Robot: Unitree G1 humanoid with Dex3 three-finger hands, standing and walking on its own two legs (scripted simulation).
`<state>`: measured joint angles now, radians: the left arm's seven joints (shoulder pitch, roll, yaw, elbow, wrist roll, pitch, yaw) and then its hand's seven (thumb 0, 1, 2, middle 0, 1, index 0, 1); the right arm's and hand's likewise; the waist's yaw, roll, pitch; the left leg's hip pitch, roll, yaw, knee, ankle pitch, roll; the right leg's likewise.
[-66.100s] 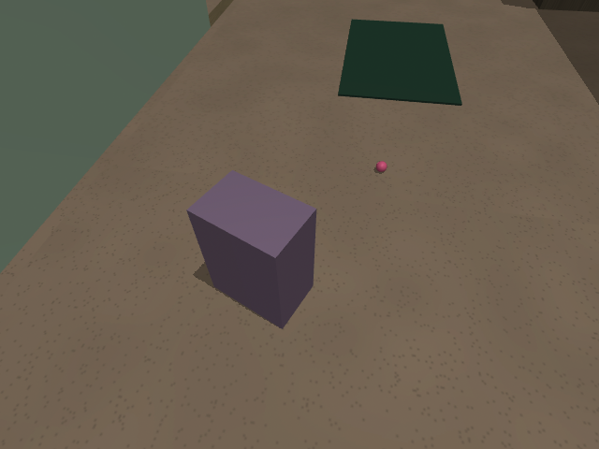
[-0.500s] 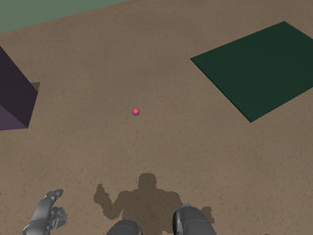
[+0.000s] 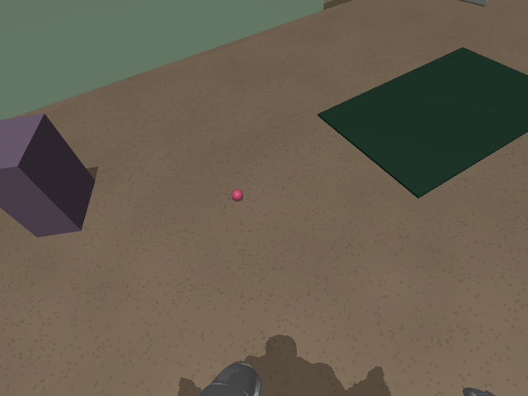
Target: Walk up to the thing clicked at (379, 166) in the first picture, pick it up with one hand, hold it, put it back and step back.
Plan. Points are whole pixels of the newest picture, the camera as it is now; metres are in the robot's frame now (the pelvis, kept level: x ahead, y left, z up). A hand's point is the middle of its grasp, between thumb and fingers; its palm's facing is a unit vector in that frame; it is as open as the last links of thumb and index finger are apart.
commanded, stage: step back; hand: left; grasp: from above
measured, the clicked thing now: (237, 194) +1.05 +0.26 -0.74
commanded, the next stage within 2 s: stand in 0.98 s
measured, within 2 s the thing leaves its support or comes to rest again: neither
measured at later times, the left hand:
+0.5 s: hand out of the picture +0.05 +0.27 -0.15, palm faces +0.06 -0.92 -0.39, open 7.4 cm
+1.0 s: hand out of the picture +0.12 +0.30 -0.15, palm faces +0.07 -0.92 -0.39, open 7.4 cm
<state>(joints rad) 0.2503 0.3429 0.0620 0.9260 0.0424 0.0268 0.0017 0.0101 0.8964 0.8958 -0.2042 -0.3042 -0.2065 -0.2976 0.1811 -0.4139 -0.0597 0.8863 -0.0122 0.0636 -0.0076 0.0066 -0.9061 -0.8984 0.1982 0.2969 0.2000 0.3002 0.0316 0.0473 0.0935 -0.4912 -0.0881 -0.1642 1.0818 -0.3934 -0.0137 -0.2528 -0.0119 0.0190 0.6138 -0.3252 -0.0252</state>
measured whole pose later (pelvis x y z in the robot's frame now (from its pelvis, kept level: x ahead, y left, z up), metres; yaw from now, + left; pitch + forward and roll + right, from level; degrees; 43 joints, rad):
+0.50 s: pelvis +0.00 -0.01 -0.01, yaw +4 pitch -3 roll +0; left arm 0.23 0.38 0.07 0.97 0.02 -0.03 -0.03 0.01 0.90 0.90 -0.20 -0.30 -0.20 -0.30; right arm 0.25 -0.39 -0.06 0.95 -0.03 0.00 0.01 0.01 -0.90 -0.90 0.20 0.30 0.20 0.30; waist -0.01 0.02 0.08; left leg -0.18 0.05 -0.03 0.64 -0.40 -0.02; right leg -0.30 0.00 -0.03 0.60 -0.23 -0.02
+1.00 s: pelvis +0.04 +0.02 +0.00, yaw +4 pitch -2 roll +0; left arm 0.11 0.39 0.03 1.02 0.00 -0.02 0.01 0.01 0.90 0.90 -0.20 -0.30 -0.20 -0.30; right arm 0.10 -0.34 -0.03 1.04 -0.01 0.01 0.00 0.01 -0.91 -0.90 0.20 0.30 0.20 0.30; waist 0.01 0.00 0.10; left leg -0.27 0.03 0.01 0.62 -0.32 -0.01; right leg -0.26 -0.02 -0.01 0.60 -0.31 0.02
